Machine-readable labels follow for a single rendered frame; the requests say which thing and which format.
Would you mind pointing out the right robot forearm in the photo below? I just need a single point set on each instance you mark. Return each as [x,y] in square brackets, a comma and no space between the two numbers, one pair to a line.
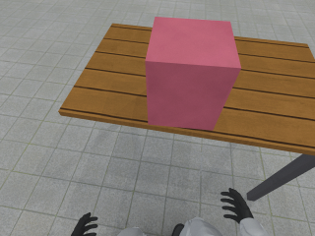
[252,227]

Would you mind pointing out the left robot hand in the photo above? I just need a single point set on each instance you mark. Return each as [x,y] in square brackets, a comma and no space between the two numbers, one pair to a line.
[80,228]

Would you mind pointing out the carton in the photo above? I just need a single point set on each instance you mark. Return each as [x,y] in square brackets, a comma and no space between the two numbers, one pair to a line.
[191,67]

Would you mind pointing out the table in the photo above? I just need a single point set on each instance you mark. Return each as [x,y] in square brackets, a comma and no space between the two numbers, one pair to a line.
[271,104]

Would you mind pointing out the right robot hand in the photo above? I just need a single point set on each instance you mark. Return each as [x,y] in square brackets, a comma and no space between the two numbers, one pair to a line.
[240,207]

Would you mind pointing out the right robot shin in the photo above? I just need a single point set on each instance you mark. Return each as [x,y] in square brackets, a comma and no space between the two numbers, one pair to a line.
[181,233]

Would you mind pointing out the right robot foot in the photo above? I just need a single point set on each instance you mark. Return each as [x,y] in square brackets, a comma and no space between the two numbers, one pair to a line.
[177,229]

